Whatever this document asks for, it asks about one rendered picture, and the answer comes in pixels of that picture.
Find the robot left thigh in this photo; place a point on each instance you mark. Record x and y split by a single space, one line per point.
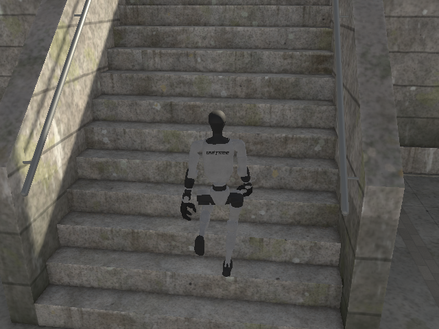
204 198

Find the robot left hand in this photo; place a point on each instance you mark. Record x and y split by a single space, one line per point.
184 210

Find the robot left forearm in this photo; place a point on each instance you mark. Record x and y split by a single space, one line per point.
188 187

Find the left robot upper arm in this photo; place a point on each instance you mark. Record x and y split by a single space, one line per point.
196 146

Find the right robot foot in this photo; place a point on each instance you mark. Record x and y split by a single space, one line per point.
227 270

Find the right robot upper arm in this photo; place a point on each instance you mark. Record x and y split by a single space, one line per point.
240 147

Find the robot right forearm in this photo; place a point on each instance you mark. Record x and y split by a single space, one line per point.
246 180

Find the robot right hand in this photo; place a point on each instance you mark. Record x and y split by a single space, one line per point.
249 191

